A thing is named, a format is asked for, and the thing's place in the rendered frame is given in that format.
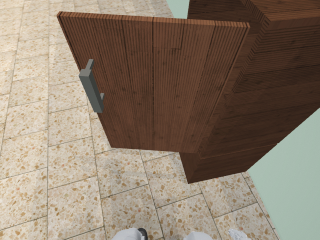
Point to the handle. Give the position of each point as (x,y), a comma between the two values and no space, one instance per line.
(89,84)

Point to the robot right hand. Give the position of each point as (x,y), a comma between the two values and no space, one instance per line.
(237,235)

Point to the left robot thigh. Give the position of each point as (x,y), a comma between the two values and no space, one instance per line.
(128,234)

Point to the left robot foot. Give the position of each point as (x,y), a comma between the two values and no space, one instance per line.
(143,232)

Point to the cupboard door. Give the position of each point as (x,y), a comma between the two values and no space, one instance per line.
(162,77)

